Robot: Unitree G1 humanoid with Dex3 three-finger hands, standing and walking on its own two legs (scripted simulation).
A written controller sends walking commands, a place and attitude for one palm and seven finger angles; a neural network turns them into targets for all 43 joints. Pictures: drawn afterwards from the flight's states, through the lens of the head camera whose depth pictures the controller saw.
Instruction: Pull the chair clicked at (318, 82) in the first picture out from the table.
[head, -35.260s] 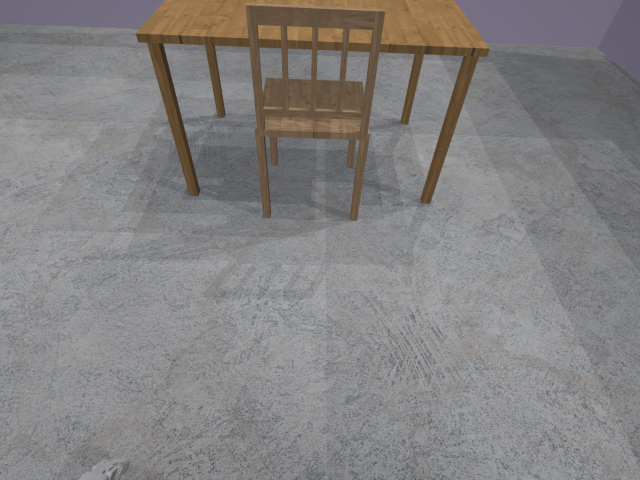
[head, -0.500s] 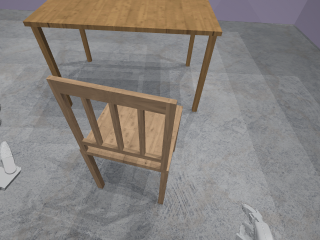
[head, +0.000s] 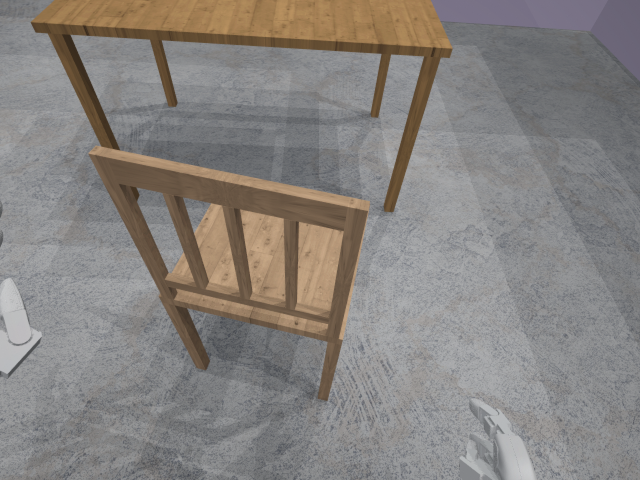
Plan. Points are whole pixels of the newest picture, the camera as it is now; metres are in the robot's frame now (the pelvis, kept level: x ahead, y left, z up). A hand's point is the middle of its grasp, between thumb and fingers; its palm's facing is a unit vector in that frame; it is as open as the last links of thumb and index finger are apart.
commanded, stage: stop stepping back and stand still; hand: left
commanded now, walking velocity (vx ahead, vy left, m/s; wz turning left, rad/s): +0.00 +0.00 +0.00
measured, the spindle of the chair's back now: (239, 255) +0.48 +0.17 -0.10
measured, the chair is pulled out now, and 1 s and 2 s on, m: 0.64 0.64 0.64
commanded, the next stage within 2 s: let the arm hang, fingers relaxed in 0.12 s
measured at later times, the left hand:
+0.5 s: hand out of the picture +0.08 +0.15 -0.17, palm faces +0.02 -0.99 -0.14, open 7.3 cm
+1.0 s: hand out of the picture -0.02 +0.16 -0.17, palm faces +0.03 -0.97 -0.22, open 7.4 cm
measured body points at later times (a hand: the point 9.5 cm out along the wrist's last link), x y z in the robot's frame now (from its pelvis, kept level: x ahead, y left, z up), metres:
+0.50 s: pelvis +0.00 -0.01 -0.01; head +0.03 +0.00 +0.44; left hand +0.08 +0.20 -0.15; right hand +0.08 -0.24 -0.14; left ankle -0.03 +0.11 -0.74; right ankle +0.02 -0.15 -0.74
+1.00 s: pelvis -0.01 -0.02 +0.00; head +0.01 -0.03 +0.45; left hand -0.02 +0.21 -0.15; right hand -0.04 -0.22 -0.17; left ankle -0.03 +0.11 -0.74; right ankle +0.02 -0.15 -0.74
